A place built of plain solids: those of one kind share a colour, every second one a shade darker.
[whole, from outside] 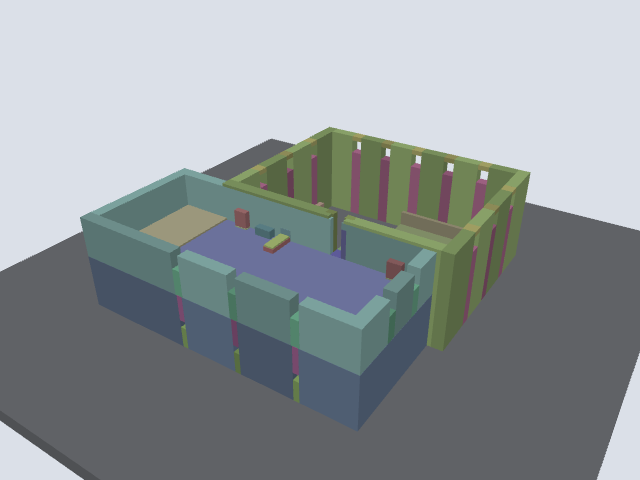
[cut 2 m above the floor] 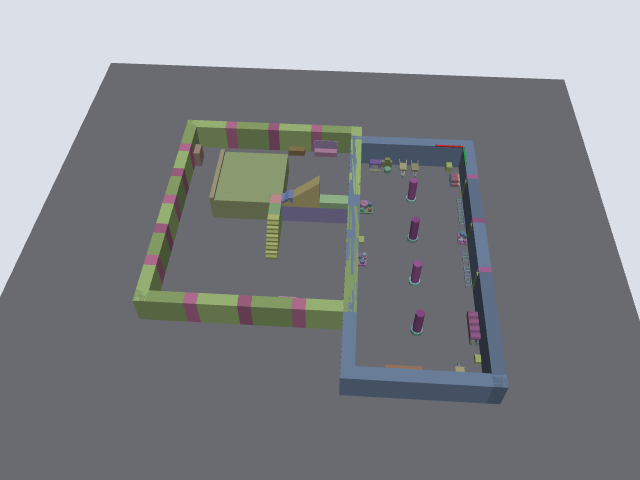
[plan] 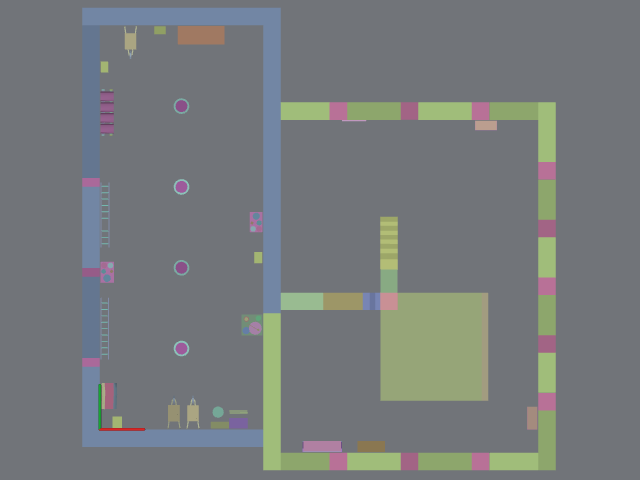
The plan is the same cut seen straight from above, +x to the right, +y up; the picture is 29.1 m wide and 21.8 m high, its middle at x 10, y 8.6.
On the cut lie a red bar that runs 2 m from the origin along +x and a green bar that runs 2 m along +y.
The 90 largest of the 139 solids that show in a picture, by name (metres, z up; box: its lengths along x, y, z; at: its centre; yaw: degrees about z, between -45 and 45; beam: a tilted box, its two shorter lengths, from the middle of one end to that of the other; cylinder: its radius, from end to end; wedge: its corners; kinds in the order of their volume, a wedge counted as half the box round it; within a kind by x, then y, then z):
{
 "wall_vestibule_1": {"box": [0.8, 7.13, 7.07], "at": [7.82, 1.71, 3.23]},
 "wall_vestibule_2": {"box": [0.8, 8.5, 7.07], "at": [7.82, 10.6, 3.23]},
 "wall_vestibule_3": {"box": [3.01, 0.8, 7.07], "at": [8.93, -1.46, 3.23]},
 "wall_vestibule_4": {"box": [3.01, 0.8, 7.07], "at": [8.93, 14.45, 3.23]},
 "wall_vestibule_5": {"box": [2.43, 0.8, 7.07], "at": [12.45, -1.46, 3.23]},
 "wall_vestibule_6": {"box": [2.43, 0.8, 7.07], "at": [12.45, 14.45, 3.23]},
 "wall_vestibule_7": {"box": [2.43, 0.8, 7.07], "at": [15.68, -1.46, 3.23]},
 "wall_vestibule_8": {"box": [2.43, 0.8, 7.07], "at": [15.68, 14.45, 3.23]},
 "wall_vestibule_9": {"box": [3.01, 0.8, 7.07], "at": [19.2, -1.46, 3.23]},
 "wall_vestibule_10": {"box": [3.01, 0.8, 7.07], "at": [19.2, 14.45, 3.23]},
 "wall_vestibule_11": {"box": [0.8, 2.71, 7.07], "at": [20.31, -0.5, 3.23]},
 "wall_vestibule_12": {"box": [0.8, 1.82, 7.07], "at": [20.31, 2.57, 3.23]},
 "wall_vestibule_13": {"box": [0.8, 1.82, 7.07], "at": [20.31, 5.19, 3.23]},
 "wall_vestibule_14": {"box": [0.8, 1.82, 7.07], "at": [20.31, 7.81, 3.23]},
 "wall_vestibule_15": {"box": [0.8, 1.82, 7.07], "at": [20.31, 10.43, 3.23]},
 "wall_vestibule_16": {"box": [0.8, 2.71, 7.07], "at": [20.31, 13.5, 3.23]},
 "wall_undercroft_1": {"box": [0.8, 3.64, 4.06], "at": [-0.4, 1.02, 1.73]},
 "wall_undercroft_2": {"box": [0.8, 3.69, 4.06], "at": [-0.4, 5.09, 1.73]},
 "wall_undercroft_3": {"box": [0.8, 3.69, 4.06], "at": [-0.4, 9.18, 1.73]},
 "wall_undercroft_4": {"box": [0.8, 7.73, 4.06], "at": [-0.4, 15.28, 1.73]},
 "wall_undercroft_5": {"box": [9.02, 0.8, 4.06], "at": [3.71, -0.4, 1.73]},
 "wall_undercroft_6": {"box": [9.02, 0.8, 4.06], "at": [3.71, 18.75, 1.73]},
 "wall_undercroft_7": {"box": [0.8, 19.95, 4.06], "at": [7.82, 9.18, 1.73]},
 "wall_dorter_1": {"box": [0.8, 3.57, 2.8], "at": [-0.4, 0.98, 5.17]},
 "wall_dorter_2": {"box": [0.8, 3.54, 2.8], "at": [-0.4, 5.09, 5.17]},
 "wall_dorter_3": {"box": [0.8, 3.54, 2.8], "at": [-0.4, 9.18, 5.17]},
 "wall_dorter_4": {"box": [0.8, 7.66, 2.8], "at": [-0.4, 15.32, 5.17]},
 "wall_dorter_5": {"box": [2.81, 0.8, 2.8], "at": [0.6, -0.4, 5.17]},
 "wall_dorter_6": {"box": [2.01, 0.8, 2.8], "at": [3.71, -0.4, 5.17]},
 "wall_dorter_7": {"box": [9.02, 0.8, 2.8], "at": [3.71, 18.75, 5.17]},
 "wall_dorter_8": {"box": [2.81, 0.8, 2.8], "at": [6.82, -0.4, 5.17]},
 "wall_dorter_9": {"box": [0.8, 6.22, 2.8], "at": [7.82, 2.31, 5.17]},
 "wall_dorter_10": {"box": [0.8, 12.95, 2.8], "at": [7.82, 12.68, 5.17]},
 "floor_dorter_1": {"box": [7.42, 18.35, 0.4], "at": [3.71, 9.18, 3.87]},
 "floor_podium_1": {"box": [4.91, 4.12, 2.07], "at": [15.19, 3.36, 0.73]},
 "floor_podium_2": {"box": [4.12, 0.78, 2.07], "at": [15.59, 5.81, 0.73]},
 "wall_vestibule_under_light_1": {"box": [0.8, 0.8, 5.72], "at": [10.83, -1.46, 2.56]},
 "wall_vestibule_under_light_2": {"box": [0.8, 0.8, 5.72], "at": [10.83, 14.45, 2.56]},
 "wall_vestibule_under_light_3": {"box": [0.8, 0.8, 5.72], "at": [14.06, -1.46, 2.56]},
 "wall_vestibule_under_light_4": {"box": [0.8, 0.8, 5.72], "at": [14.06, 14.45, 2.56]},
 "wall_vestibule_under_light_5": {"box": [0.8, 0.8, 5.72], "at": [17.29, -1.46, 2.56]},
 "wall_vestibule_under_light_6": {"box": [0.8, 0.8, 5.72], "at": [17.29, 14.45, 2.56]},
 "wall_vestibule_under_light_7": {"box": [0.8, 0.8, 5.72], "at": [20.31, 1.26, 2.56]},
 "wall_vestibule_under_light_8": {"box": [0.8, 0.8, 5.72], "at": [20.31, 3.88, 2.56]},
 "wall_vestibule_under_light_9": {"box": [0.8, 0.8, 5.72], "at": [20.31, 6.5, 2.56]},
 "wall_vestibule_under_light_10": {"box": [0.8, 0.8, 5.72], "at": [20.31, 9.12, 2.56]},
 "wall_vestibule_under_light_11": {"box": [0.8, 0.8, 5.72], "at": [20.31, 11.74, 2.56]},
 "mass_under_upper_1": {"box": [5.31, 0.78, 1.77], "at": [10.87, 5.81, 0.58]},
 "mass_under_head_1": {"box": [1.94, 0.78, 2.3], "at": [9.19, 5.81, 2.62]},
 "mass_under_head_2": {"box": [0.78, 1.51, 1.77], "at": [13.13, 6.96, 0.58]},
 "wall_dorter_under_light_1": {"box": [0.8, 0.55, 1.75], "at": [-0.4, 3.04, 4.64]},
 "wall_dorter_under_light_2": {"box": [0.8, 0.55, 1.75], "at": [-0.4, 7.13, 4.64]},
 "wall_dorter_under_light_3": {"box": [0.8, 0.55, 1.75], "at": [-0.4, 11.22, 4.64]},
 "wall_dorter_under_light_4": {"box": [0.7, 0.8, 1.75], "at": [2.35, -0.4, 4.64]},
 "wall_dorter_under_light_5": {"box": [0.7, 0.8, 1.75], "at": [5.07, -0.4, 4.64]},
 "floor_dais_1": {"box": [7.42, 3.67, 0.13], "at": [3.71, 16.52, 4.13]},
 "fill_under_steps_1": {"wedge": [[10.15, 5.42, 1.47], [10.15, 5.42, 3.81], [10.15, 6.2, 1.47], [10.15, 6.2, 3.81], [12.89, 5.42, 1.47], [12.89, 5.42, 1.53], [12.89, 6.2, 1.47], [12.89, 6.2, 1.53]]},
 "wall_vestibule_over_light_1": {"box": [0.8, 0.8, 0.35], "at": [10.83, -1.46, 6.59]},
 "wall_vestibule_over_light_2": {"box": [0.8, 0.8, 0.35], "at": [10.83, 14.45, 6.59]},
 "wall_vestibule_over_light_3": {"box": [0.8, 0.8, 0.35], "at": [14.06, -1.46, 6.59]},
 "wall_vestibule_over_light_4": {"box": [0.8, 0.8, 0.35], "at": [14.06, 14.45, 6.59]},
 "wall_vestibule_over_light_5": {"box": [0.8, 0.8, 0.35], "at": [17.29, -1.46, 6.59]},
 "wall_vestibule_over_light_6": {"box": [0.8, 0.8, 0.35], "at": [17.29, 14.45, 6.59]},
 "wall_vestibule_over_light_7": {"box": [0.8, 0.8, 0.35], "at": [20.31, 6.5, 6.59]},
 "wall_vestibule_over_light_8": {"box": [0.8, 0.8, 0.35], "at": [20.31, 9.12, 6.59]},
 "wall_vestibule_over_light_9": {"box": [0.8, 0.8, 0.35], "at": [20.31, 11.74, 6.59]},
 "wall_undercroft_over_light_1": {"box": [0.8, 0.4, 1.81], "at": [-0.4, 3.04, 2.86]},
 "wall_undercroft_over_light_2": {"box": [0.8, 0.4, 1.81], "at": [-0.4, 7.13, 2.86]},
 "wall_undercroft_over_light_3": {"box": [0.8, 0.4, 1.81], "at": [-0.4, 11.22, 2.86]},
 "wall_undercroft_under_light_1": {"box": [0.8, 0.4, 1.75], "at": [-0.4, 3.04, 0.57]},
 "wall_undercroft_under_light_2": {"box": [0.8, 0.4, 1.75], "at": [-0.4, 7.13, 0.57]},
 "wall_undercroft_under_light_3": {"box": [0.8, 0.4, 1.75], "at": [-0.4, 11.22, 0.57]},
 "pier_undercroft_1": {"cylinder": 0.27, "from": [3.71, 3.67, 0.27], "to": [3.71, 3.67, 2.05]},
 "pier_undercroft_2": {"cylinder": 0.27, "from": [3.71, 7.34, 0.24], "to": [3.71, 7.34, 2.05]},
 "pier_undercroft_3": {"cylinder": 0.27, "from": [3.71, 11.01, 0.28], "to": [3.71, 11.01, 2.05]},
 "pier_undercroft_4": {"cylinder": 0.27, "from": [3.71, 14.68, 0.29], "to": [3.71, 14.68, 2.05]},
 "parapet_podium_1": {"box": [0.3, 4.91, 1.0], "at": [17.5, 3.75, 2.27]},
 "aumbry_carcase_vestibule_1": {"box": [0.99, 0.42, 1.13], "at": [17.54, 13.8, 0.65]},
 "aumbry_carcase_vestibule_2": {"box": [0.46, 1.03, 1.13], "at": [19.64, 0.51, 0.66]},
 "aumbry_carcase_dorter_1": {"box": [0.44, 0.97, 1.12], "at": [7.16, 1.52, 4.72]},
 "aumbry_carcase_dorter_2": {"box": [0.42, 0.94, 1.17], "at": [7.17, 13.08, 4.74]},
 "wall_wallhead_1": {"box": [0.45, 0.6, 3.0], "at": [8.0, 6.5, 5.27]},
 "jamb_wall_head_1": {"box": [0.8, 0.35, 2.05], "at": [7.82, 5.24, 5.09]},
 "bed_frame_dorter_1": {"box": [1.9, 0.76, 0.31], "at": [6.44, 9.63, 4.23]},
 "chest_dorter_1": {"box": [0.55, 1.23, 0.58], "at": [7.11, 11.13, 4.36]},
 "settle_locker_vestibule_1": {"box": [1.7, 0.46, 0.49], "at": [10.1, -0.75, 0.19]},
 "threshold_wall_head_1": {"box": [0.8, 1.48, 0.3], "at": [7.82, 5.81, 3.92]},
 "chest_vestibule_1": {"box": [1.25, 0.49, 0.54], "at": [12.33, -0.78, 0.22]},
 "floor_turn_1": {"box": [1.27, 0.78, 0.3], "at": [12.89, 5.81, 1.62]},
 "floor_head_the_stone_1": {"box": [0.78, 1.07, 0.3], "at": [13.13, 6.74, 1.62]}
}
